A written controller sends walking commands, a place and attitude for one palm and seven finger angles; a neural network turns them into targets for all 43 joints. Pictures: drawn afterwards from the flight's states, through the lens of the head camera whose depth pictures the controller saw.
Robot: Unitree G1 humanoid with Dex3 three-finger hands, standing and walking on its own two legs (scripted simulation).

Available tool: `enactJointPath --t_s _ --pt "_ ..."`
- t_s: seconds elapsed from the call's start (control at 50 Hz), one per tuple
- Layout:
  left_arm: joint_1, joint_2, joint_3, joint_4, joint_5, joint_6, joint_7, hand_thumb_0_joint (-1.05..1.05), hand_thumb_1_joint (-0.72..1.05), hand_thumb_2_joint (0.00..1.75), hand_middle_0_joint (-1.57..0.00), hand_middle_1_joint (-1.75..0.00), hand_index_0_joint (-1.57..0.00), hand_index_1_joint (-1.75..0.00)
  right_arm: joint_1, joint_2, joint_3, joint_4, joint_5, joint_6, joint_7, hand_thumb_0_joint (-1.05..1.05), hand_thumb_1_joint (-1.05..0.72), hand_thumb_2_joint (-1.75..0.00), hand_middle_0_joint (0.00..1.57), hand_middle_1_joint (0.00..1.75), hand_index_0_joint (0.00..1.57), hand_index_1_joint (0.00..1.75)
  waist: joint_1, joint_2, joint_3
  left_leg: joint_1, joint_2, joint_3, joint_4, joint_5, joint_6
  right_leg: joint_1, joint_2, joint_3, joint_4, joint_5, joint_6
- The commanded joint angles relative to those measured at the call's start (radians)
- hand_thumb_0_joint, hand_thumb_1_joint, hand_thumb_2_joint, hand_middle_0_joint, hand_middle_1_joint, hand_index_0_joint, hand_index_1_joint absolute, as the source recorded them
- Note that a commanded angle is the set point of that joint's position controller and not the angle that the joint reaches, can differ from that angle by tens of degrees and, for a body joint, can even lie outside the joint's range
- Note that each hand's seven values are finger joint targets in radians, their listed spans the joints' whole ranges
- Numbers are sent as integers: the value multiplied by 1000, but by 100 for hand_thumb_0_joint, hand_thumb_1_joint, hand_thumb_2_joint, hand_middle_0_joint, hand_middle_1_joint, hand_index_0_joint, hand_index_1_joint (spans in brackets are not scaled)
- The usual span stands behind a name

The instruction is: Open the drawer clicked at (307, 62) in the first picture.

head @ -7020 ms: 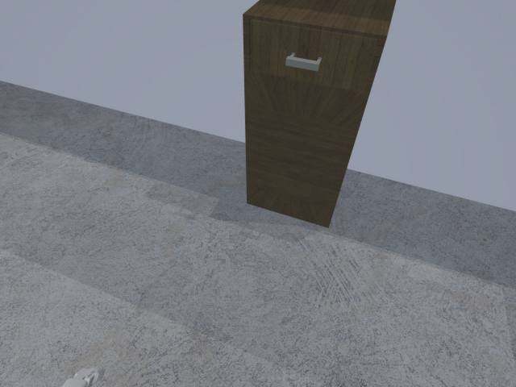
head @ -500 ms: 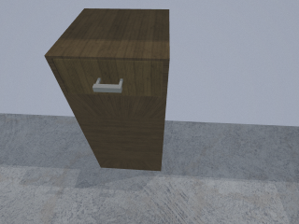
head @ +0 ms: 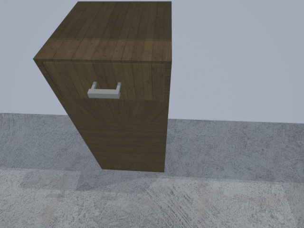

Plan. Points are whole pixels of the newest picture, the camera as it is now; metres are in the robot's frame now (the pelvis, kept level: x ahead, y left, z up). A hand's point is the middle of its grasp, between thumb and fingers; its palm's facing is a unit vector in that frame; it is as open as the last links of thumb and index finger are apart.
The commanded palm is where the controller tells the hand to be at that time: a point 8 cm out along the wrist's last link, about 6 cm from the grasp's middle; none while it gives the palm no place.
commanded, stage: come to a stop and stand still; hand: left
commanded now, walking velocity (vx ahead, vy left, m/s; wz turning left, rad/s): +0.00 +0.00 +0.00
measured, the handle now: (105, 89) +0.52 +0.20 +0.04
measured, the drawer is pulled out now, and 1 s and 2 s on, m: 0.00 0.00 0.00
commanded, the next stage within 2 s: look again from close up in 1.96 s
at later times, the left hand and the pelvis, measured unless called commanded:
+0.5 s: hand out of the picture -0.08 +0.21 -0.18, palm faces +0.08 -0.98 -0.18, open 7.4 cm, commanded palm none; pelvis -0.09 +0.04 -0.01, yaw +1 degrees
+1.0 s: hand out of the picture -0.24 +0.22 -0.22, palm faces +0.10 -0.99 -0.12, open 7.4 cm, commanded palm none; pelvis -0.20 +0.07 -0.02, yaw +2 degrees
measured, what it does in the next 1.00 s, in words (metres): walks backwards: left foot, then left foot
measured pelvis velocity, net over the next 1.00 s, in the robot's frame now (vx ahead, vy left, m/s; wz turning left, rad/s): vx -0.20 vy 0.07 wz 0.04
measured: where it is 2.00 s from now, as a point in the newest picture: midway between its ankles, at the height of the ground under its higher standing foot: outside the picture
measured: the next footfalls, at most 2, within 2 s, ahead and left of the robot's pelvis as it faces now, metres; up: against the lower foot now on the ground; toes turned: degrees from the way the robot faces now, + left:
left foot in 0.24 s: +0.03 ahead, +0.09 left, +0.00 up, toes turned +4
left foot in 1.00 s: -0.16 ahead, +0.14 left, +0.00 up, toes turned +1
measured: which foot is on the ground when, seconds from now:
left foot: down 0.00-0.06, up 0.08-0.22, down 0.24-0.84, up 0.86-0.98, down 1.00-1.00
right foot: down 0.00-0.98, up 1.00-1.00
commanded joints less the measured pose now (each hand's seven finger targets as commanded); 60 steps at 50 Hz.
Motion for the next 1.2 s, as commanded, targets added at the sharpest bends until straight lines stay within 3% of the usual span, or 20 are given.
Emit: enactJointPath --t_s 0.0,0.02,0.04,0.08,0.18,0.24,0.28,0.3,0.44,0.64,0.74,0.78,0.82,0.88,0.9,0.94,0.96,1.0,1.08,1.18 --pt "172 119 21 6 10 -24 8 0 90 90 -20 -30 -20 -30 67 -56 -17 -44 2 -3 3 0 -90 -90 20 30 20 30 23 -159 -75 -140 18 -2 59 289 21 184 -150 102 -53 986 -60" --pt "180 126 17 12 10 -23 8 0 90 90 -20 -30 -20 -30 44 -39 -12 -51 7 1 7 0 -90 -90 20 30 20 30 30 -199 -81 -200 -6 -8 98 19 14 224 -188 130 -76 1056 -98" --pt "228 203 20 15 20 -41 40 0 90 90 -20 -30 -20 -30 -136 -123 -36 -155 16 -11 20 0 -90 -90 20 30 20 30 74 -418 -13 -403 -83 51 343 -213 -15 261 -167 244 -106 1649 -11" --pt "257 183 24 -50 31 -56 42 0 90 90 -20 -30 -20 -30 -82 -63 -25 -211 3 -16 31 0 -90 -90 20 30 20 30 63 -379 -240 -499 -60 -40 410 -204 46 512 -253 227 -11 1731 -89" --pt "66 164 7 -120 3 -23 34 0 90 90 -20 -30 -20 -30 33 -59 -6 -150 2 -8 43 0 -90 -90 20 30 20 30 -53 -18 -182 -49 -79 -13 -15 218 43 84 -135 85 -2 703 -81" --pt "117 80 -12 -124 -5 15 21 0 90 90 -20 -30 -20 -30 5 -196 -22 -193 -17 2 32 0 -90 -90 20 30 20 30 -19 192 -19 -156 225 -390 -209 236 210 -112 9 53 85 -189 -5" --pt "103 74 -20 -143 16 15 6 0 90 90 -20 -30 -20 -30 -61 -197 -20 -228 -22 3 30 0 -90 -90 20 30 20 30 0 133 139 -286 174 -371 -255 46 222 -152 14 47 96 -137 -15" --pt "102 77 -19 -124 16 17 2 0 90 90 -20 -30 -20 -30 -67 -186 -11 -218 -20 1 30 0 -90 -90 20 30 20 30 -4 198 126 -293 162 -363 -273 26 207 -136 11 55 121 -121 -17" --pt "164 80 -29 -108 15 -4 -8 0 90 90 -20 -30 -20 -30 -53 -168 -11 -220 -7 12 39 0 -90 -90 20 30 20 30 -5 -86 53 -275 51 -256 -212 -231 114 -90 -5 136 -189 -113 -40" --pt "335 42 -14 -49 20 14 -10 0 90 90 -20 -30 -20 -30 -40 -181 -18 -167 -11 18 38 0 -90 -90 20 30 20 30 40 82 -26 -381 101 -299 -377 -348 124 64 74 29 10 -20 -29" --pt "420 27 -9 -11 24 22 -7 0 90 90 -20 -30 -20 -30 -56 -175 -23 -145 -13 37 43 0 -90 -90 20 30 20 30 66 2 14 -483 61 -228 -331 -389 97 133 65 56 -57 -76 -42" --pt "394 48 -6 -15 26 19 -3 0 90 90 -20 -30 -20 -30 -29 -144 -23 -138 -11 50 45 0 -90 -90 20 30 20 30 38 -120 62 -391 -39 -156 -184 -326 55 -59 -2 186 -244 -284 -77" --pt "190 114 16 -70 19 20 9 0 90 90 -20 -30 -20 -30 111 -91 -40 -95 -14 83 43 0 -90 -90 20 30 20 30 -72 -322 39 -17 -147 -30 430 -29 21 -553 -227 431 -575 -558 -153" --pt "-202 146 34 -184 25 6 26 0 90 90 -20 -30 -20 -30 375 -85 -58 -31 -9 78 45 0 -90 -90 20 30 20 30 -245 -249 -7 130 -62 -124 769 -82 48 -745 -204 265 -460 -157 -98" --pt "-181 138 33 -185 29 2 23 0 90 90 -20 -30 -20 -30 407 -56 -41 -28 -6 52 49 0 -90 -90 20 30 20 30 -233 -151 46 57 -34 -120 451 -146 62 -621 -156 230 -330 -71 -63" --pt "85 72 15 -112 13 13 14 0 90 90 -20 -30 -20 -30 287 -21 -13 -39 -8 10 42 0 -90 -90 20 30 20 30 -69 163 155 -178 -56 -125 -182 -167 35 -364 -27 172 70 -121 -54" --pt "170 20 12 -100 7 17 6 0 90 90 -20 -30 -20 -30 234 -62 -14 -73 -9 -10 35 0 -90 -90 20 30 20 30 -23 363 198 -242 84 -391 -280 -146 53 -433 53 103 256 -116 -15" --pt "182 21 18 -113 0 14 -8 0 90 90 -20 -30 -20 -30 91 -122 -13 -150 -19 -11 2 0 -90 -90 20 30 20 30 39 151 127 -425 258 -501 -373 -195 230 -315 11 187 425 -16 1" --pt "108 23 10 -86 17 23 -18 0 90 90 -20 -30 -20 -30 23 -94 2 -124 -27 -30 9 0 -90 -90 20 30 20 30 48 41 128 -473 201 -527 -370 -317 228 -271 16 176 476 54 -8" --pt "61 41 8 -105 22 9 -40 0 90 90 -20 -30 -20 -30 197 -126 -24 -57 -32 -27 12 0 -90 -90 20 30 20 30 -31 55 82 -237 192 -527 -405 -436 223 -286 53 72 283 -87 -30"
